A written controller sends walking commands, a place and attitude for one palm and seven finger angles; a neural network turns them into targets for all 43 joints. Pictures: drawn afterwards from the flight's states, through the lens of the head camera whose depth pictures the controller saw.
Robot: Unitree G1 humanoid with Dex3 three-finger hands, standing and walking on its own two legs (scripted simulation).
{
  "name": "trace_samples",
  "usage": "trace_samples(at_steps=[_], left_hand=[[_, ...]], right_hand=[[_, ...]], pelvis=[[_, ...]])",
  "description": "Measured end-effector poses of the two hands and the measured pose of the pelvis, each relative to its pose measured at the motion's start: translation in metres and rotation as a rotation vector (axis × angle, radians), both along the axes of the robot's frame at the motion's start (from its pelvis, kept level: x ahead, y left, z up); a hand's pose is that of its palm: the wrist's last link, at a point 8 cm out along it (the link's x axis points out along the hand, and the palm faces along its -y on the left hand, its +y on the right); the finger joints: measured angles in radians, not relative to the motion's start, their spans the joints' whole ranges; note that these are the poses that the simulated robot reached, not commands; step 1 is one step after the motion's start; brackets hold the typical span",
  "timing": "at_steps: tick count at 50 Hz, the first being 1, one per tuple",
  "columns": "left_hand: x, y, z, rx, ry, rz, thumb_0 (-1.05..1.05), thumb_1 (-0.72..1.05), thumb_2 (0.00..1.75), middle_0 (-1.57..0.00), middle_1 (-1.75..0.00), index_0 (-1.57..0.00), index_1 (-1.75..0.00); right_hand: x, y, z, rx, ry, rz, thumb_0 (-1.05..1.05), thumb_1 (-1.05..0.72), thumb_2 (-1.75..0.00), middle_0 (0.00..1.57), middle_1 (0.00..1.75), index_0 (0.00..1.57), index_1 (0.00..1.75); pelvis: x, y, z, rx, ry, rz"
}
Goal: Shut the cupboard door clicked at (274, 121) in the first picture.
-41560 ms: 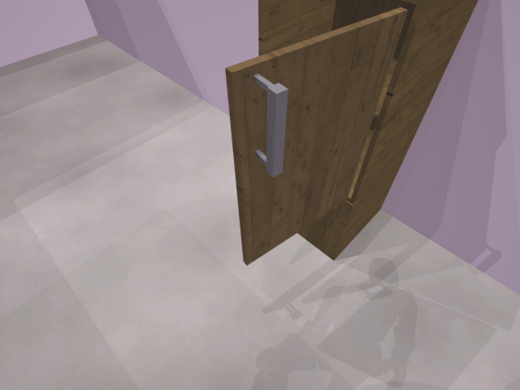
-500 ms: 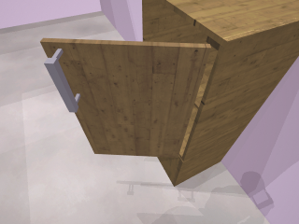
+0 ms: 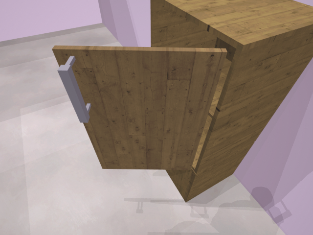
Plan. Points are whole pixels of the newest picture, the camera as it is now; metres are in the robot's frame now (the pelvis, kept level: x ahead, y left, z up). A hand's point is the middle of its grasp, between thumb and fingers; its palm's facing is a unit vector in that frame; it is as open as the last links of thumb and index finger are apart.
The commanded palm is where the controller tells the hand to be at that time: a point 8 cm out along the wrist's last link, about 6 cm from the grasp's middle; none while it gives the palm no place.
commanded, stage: look again from close up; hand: left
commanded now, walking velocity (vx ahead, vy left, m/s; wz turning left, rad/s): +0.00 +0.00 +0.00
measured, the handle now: (78, 91) +0.42 +0.24 +0.15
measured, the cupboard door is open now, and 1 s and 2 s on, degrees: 61 61 61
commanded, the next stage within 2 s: raise the hand and make a fist in 0.18 s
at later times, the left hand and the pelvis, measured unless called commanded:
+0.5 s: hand (73, 209) +0.18 +0.21 +0.00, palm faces +0.20 -0.98 -0.09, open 7.1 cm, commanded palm +0.10 +0.26 -0.03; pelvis -0.03 +0.01 -0.03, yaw +3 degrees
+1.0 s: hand (72, 206) +0.17 +0.20 +0.03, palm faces +0.01 -1.00 -0.05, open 4.7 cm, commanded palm +0.13 +0.26 +0.04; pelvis -0.02 +0.01 -0.04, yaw +3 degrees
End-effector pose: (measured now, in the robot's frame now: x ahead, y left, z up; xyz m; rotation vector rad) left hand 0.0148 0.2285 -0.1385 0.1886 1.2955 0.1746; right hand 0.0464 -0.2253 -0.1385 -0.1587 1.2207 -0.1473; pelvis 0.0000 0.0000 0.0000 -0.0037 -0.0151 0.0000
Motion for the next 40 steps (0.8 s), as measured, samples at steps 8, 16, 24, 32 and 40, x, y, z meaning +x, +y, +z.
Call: trace_samples(at_steps=[8,16,24,32,40], left_hand=[[0.003,0.023,0.006,0.007,-0.010,-0.023,0.01,0.90,0.90,-0.20,-0.30,-0.20,-0.30],[-0.008,0.036,0.010,0.007,0.007,0.035,0.01,0.90,0.90,-0.20,-0.30,-0.21,-0.30],[0.124,0.032,0.143,0.024,-1.064,-0.004,0.02,0.91,0.90,-0.24,-0.35,-0.25,-0.34],[0.116,0.020,0.126,-0.166,-1.283,-0.183,0.01,0.90,0.90,-0.36,-0.47,-0.37,-0.47],[0.082,0.037,0.141,-0.041,-1.266,-0.063,0.02,0.90,0.90,-0.50,-0.63,-0.51,-0.63]], right_hand=[[-0.014,0.013,0.005,0.001,0.032,0.020,0.00,-0.93,-0.90,0.20,0.30,0.20,0.30],[-0.031,0.016,0.007,-0.016,0.060,0.014,0.00,-0.91,-0.90,0.21,0.30,0.20,0.30],[0.023,-0.003,0.021,-0.037,-0.443,0.077,0.01,-0.91,-0.90,0.21,0.30,0.20,0.30],[0.101,-0.019,0.031,-0.065,-0.724,0.137,0.01,-0.91,-0.90,0.21,0.30,0.20,0.30],[0.140,0.003,0.047,-0.065,-0.777,0.260,0.01,-0.91,-0.90,0.20,0.30,0.20,0.30]], pelvis=[[-0.008,0.015,0.004,0.006,0.011,-0.002],[-0.012,0.022,0.005,-0.002,0.021,0.003],[-0.031,0.015,-0.023,0.043,0.082,0.054],[-0.044,0.001,-0.067,0.016,0.173,0.030],[-0.033,-0.004,-0.063,-0.031,0.175,0.072]])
